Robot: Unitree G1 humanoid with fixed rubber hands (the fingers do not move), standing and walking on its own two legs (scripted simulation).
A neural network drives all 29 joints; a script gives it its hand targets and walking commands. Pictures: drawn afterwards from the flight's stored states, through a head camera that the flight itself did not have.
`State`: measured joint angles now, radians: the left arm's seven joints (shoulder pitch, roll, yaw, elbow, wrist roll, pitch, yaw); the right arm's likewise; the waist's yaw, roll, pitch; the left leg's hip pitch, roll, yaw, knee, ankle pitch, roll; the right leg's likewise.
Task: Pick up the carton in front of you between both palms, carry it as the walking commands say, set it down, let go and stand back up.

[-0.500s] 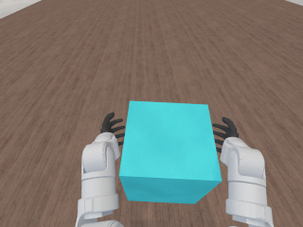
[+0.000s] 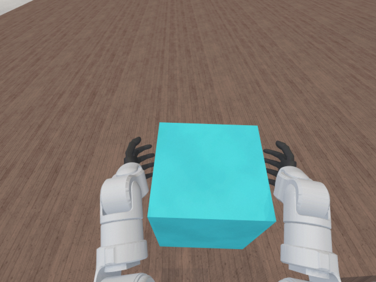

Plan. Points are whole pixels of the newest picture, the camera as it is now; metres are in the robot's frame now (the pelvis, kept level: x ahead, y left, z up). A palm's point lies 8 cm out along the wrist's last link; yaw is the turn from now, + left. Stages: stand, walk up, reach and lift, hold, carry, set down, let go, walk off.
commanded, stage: carry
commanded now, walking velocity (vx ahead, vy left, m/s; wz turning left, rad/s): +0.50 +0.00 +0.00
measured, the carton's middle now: (204, 191) +0.33 +0.00 +0.03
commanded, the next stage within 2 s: none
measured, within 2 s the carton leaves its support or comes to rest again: neither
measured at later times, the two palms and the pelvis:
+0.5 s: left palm (141, 127) +0.44 +0.15 +0.14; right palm (270, 130) +0.44 -0.16 +0.12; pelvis +0.11 +0.00 -0.01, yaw +0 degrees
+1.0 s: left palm (171, 62) +0.70 +0.10 +0.19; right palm (265, 58) +0.76 -0.21 +0.17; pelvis +0.39 -0.10 +0.06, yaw +2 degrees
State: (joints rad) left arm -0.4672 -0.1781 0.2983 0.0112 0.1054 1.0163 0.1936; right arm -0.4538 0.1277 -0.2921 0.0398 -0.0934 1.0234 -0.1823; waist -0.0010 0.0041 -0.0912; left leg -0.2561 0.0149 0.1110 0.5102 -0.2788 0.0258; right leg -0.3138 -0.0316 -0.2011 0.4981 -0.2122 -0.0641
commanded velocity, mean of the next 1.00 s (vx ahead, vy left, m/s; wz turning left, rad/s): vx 0.50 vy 0.00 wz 0.00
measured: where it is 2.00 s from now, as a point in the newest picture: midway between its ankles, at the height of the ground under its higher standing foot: (212, 168)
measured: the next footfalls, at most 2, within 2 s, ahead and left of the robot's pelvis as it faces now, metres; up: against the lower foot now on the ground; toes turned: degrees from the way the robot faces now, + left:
left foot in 0.42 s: +0.12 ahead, +0.10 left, +0.00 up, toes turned +6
right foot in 0.80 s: +0.50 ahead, -0.19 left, +0.10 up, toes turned -4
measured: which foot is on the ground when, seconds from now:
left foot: down 0.00-0.24, up 0.26-0.40, down 0.42-0.80, up 0.82-1.00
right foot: down 0.00-0.46, up 0.48-0.78, down 0.80-1.00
